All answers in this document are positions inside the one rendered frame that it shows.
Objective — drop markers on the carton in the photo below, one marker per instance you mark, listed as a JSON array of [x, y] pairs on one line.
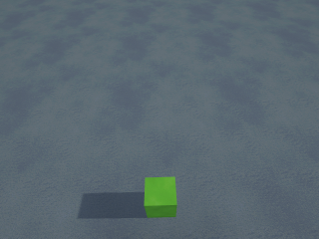
[[160, 197]]

